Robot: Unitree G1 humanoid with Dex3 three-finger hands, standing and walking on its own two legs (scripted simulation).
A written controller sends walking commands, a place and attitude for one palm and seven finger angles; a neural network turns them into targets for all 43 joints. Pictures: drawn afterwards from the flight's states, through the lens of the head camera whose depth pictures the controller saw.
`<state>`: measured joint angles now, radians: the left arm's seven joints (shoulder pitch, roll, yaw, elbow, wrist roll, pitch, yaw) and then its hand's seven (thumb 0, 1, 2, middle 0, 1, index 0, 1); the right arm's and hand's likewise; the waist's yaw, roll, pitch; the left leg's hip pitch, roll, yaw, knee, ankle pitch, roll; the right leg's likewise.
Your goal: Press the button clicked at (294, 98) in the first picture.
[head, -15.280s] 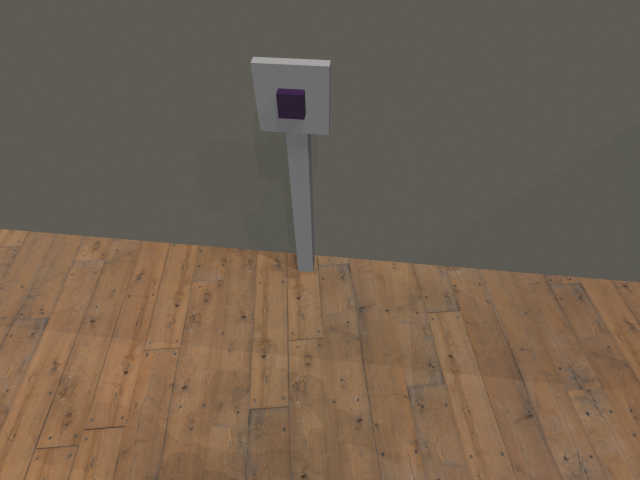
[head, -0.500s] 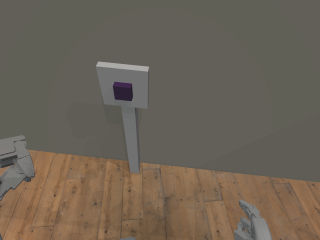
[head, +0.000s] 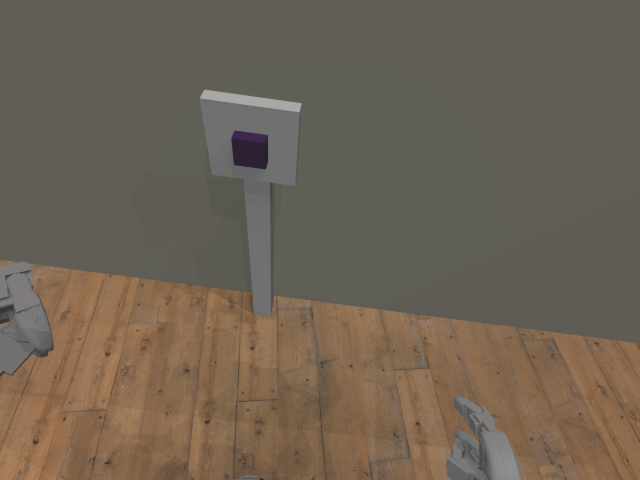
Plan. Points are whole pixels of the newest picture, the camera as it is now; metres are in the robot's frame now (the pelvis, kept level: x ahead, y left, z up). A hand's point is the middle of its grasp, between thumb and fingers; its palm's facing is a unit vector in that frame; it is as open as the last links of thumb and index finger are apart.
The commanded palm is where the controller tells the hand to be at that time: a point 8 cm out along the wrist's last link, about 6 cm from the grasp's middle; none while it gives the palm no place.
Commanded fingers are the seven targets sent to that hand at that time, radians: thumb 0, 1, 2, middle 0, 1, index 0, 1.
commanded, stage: stop stepping back and stand still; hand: left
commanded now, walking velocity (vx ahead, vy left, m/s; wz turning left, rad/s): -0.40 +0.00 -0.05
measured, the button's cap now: (250, 149) +0.68 +0.19 -0.01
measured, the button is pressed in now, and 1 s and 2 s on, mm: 0 0 0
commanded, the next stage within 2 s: let the arm hang, fingers relaxed in 1.26 s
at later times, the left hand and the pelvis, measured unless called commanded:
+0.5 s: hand out of the picture +0.10 +0.20 +0.15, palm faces +0.38 -0.84 -0.38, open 3.1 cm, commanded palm +0.04 +0.24 +0.18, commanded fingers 0.00 0.90 0.90 -1.30 -1.50 -1.30 -1.50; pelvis -0.10 -0.03 +0.00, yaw -3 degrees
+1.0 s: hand out of the picture +0.03 +0.21 +0.16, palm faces +0.36 -0.85 -0.40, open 3.1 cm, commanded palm -0.03 +0.25 +0.18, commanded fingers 0.00 0.90 0.90 -1.30 -1.50 -1.30 -1.50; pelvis -0.17 -0.02 +0.00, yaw -3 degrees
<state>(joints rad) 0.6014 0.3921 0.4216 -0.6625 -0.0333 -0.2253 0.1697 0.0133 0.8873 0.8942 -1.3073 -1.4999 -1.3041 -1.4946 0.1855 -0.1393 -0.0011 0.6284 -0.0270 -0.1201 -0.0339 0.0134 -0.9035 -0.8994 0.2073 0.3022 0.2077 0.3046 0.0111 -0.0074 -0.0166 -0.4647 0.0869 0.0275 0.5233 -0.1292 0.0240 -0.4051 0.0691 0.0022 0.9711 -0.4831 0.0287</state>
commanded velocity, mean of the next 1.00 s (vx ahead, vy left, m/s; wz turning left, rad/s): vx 0.05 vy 0.05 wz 0.00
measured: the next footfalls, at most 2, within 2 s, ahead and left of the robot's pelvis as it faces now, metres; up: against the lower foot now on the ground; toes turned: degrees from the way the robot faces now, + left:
right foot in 0.16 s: -0.13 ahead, -0.13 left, +0.00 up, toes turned -5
left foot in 0.44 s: -0.08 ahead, +0.07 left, +0.00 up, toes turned -4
